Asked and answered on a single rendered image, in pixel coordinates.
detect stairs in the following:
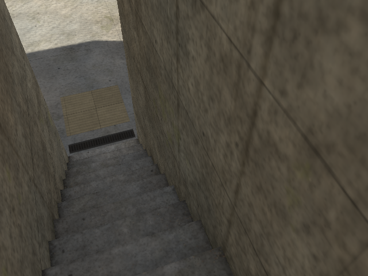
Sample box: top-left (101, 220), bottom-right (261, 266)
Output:
top-left (42, 139), bottom-right (233, 276)

